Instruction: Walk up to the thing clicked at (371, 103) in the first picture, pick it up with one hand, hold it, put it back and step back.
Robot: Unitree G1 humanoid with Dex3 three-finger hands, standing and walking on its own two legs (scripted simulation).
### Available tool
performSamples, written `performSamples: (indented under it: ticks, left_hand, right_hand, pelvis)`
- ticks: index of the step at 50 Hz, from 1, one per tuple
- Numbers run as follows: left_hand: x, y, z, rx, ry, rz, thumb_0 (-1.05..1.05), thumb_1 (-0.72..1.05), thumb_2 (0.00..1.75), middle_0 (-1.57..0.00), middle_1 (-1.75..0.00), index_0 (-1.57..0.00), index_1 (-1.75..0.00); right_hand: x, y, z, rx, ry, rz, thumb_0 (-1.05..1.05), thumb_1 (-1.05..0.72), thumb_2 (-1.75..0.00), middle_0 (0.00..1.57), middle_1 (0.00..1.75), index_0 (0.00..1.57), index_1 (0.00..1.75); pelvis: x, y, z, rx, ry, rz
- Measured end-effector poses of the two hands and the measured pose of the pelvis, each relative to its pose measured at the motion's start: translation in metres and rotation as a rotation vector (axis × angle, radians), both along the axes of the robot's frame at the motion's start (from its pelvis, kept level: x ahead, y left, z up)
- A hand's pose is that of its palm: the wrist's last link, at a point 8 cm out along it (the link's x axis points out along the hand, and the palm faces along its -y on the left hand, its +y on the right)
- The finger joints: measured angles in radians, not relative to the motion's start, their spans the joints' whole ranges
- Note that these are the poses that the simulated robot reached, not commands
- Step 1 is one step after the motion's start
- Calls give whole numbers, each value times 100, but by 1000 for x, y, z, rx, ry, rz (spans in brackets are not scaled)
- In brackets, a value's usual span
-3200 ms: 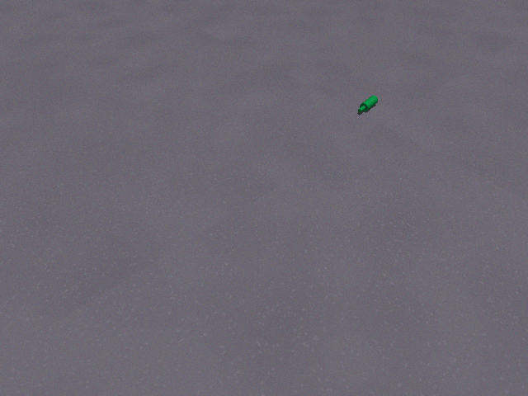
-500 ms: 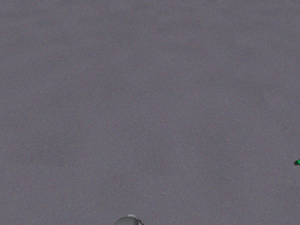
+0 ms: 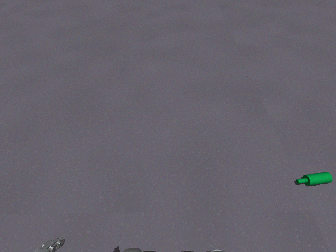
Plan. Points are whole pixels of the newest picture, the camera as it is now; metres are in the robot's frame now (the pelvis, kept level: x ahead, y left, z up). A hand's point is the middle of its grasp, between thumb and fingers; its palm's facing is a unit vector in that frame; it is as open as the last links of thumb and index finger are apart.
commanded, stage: walk up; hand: left
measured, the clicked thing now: (312, 179) +0.64 -0.81 -0.70
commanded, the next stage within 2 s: none
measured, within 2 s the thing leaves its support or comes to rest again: neither
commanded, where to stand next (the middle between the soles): +0.30 -1.13 m, yaw +10 degrees
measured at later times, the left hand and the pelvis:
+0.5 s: hand out of the picture +0.14 +0.07 -0.14, palm faces -0.03 -0.96 -0.28, open 7.3 cm; pelvis +0.08 -0.21 +0.02, yaw +2 degrees
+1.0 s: hand out of the picture +0.15 -0.17 -0.13, palm faces +0.08 -0.93 -0.36, open 7.3 cm; pelvis +0.14 -0.45 +0.02, yaw +6 degrees
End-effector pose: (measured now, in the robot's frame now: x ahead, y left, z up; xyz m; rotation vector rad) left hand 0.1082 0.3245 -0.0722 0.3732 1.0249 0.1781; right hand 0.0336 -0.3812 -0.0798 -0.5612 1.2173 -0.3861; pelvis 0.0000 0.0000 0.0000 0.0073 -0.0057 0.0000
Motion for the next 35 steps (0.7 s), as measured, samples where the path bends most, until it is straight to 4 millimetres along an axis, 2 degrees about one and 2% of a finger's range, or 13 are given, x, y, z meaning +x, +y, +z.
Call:
performSamples:
  ticks: [4, 8, 11, 14, 19, 25, 28, 31, 33, 35]
  left_hand:
    - [-33, -31, 10, 2, 111, 77, 0, 91, 90, -20, -30, -21, -30]
    - [-51, -56, 4, 4, 156, 137, 0, 91, 90, -20, -30, -21, -30]
    - [-52, -78, -12, -23, 175, 159, 0, 91, 90, -20, -30, -21, -30]
    - [-37, -106, -34, -62, 161, 157, 0, 91, 90, -20, -30, -21, -30]
    - [-8, -166, -42, -126, 176, 69, 0, 91, 90, -20, -30, -20, -30]
    - [25, -209, -33, -110, 134, 44, 0, 91, 90, -20, -30, -21, -30]
    - [38, -229, -29, -62, 128, 45, 0, 91, 90, -20, -30, -21, -30]
    - [48, -256, -25, 1, 116, 56, 0, 91, 90, -20, -30, -21, -30]
    - [47, -280, -21, 32, 103, 80, 0, 91, 90, -20, -30, -21, -30]
    - [40, -306, -14, 42, 98, 102, 0, 91, 90, -20, -30, -20, -30]
  right_hand:
    - [48, -6, 10, 78, -53, 59, 1, -90, -90, 21, 30, 20, 30]
    - [84, -11, 19, 121, -59, 155, 1, -90, -90, 21, 30, 20, 30]
    - [100, -23, 23, 122, -69, 192, 1, -90, -90, 21, 30, 21, 30]
    - [105, -48, 23, 80, -79, 190, 1, -90, -89, 21, 31, 21, 30]
    - [101, -104, 40, 25, -121, 106, 1, -90, -89, 21, 31, 21, 30]
    - [95, -181, 55, -21, -104, 101, 1, -89, -89, 21, 31, 21, 30]
    - [94, -229, 50, -38, -78, 105, 1, -89, -89, 21, 31, 21, 30]
    - [97, -284, 36, -49, -52, 99, 1, -89, -90, 21, 31, 21, 30]
    - [103, -320, 24, -60, -25, 83, 1, -89, -90, 21, 31, 21, 30]
    - [112, -342, 15, -55, 1, 58, 1, -90, -90, 21, 31, 21, 30]
  pelvis:
    - [18, -32, 22, 4, 18, -2]
    - [33, -68, 28, -4, 13, 11]
    - [45, -91, 24, -16, 1, 37]
    - [57, -111, 11, -3, -11, 64]
    - [68, -148, 16, 22, -31, 34]
    - [78, -208, 17, 2, -28, 39]
    - [82, -246, 10, 5, -19, 41]
    - [88, -290, -2, 12, -9, 42]
    - [92, -317, -8, -21, -21, 49]
    - [97, -337, -5, -14, -15, 64]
